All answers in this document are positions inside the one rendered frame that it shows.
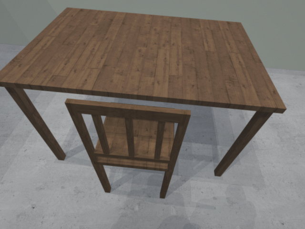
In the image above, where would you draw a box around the table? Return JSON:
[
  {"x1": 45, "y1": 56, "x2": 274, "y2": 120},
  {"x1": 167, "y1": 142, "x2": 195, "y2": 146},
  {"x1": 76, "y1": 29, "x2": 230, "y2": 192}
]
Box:
[{"x1": 0, "y1": 8, "x2": 287, "y2": 177}]

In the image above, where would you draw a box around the chair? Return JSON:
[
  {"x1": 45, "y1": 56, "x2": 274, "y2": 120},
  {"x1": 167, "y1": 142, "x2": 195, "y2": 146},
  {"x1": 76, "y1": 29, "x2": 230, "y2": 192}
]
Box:
[{"x1": 65, "y1": 98, "x2": 191, "y2": 198}]

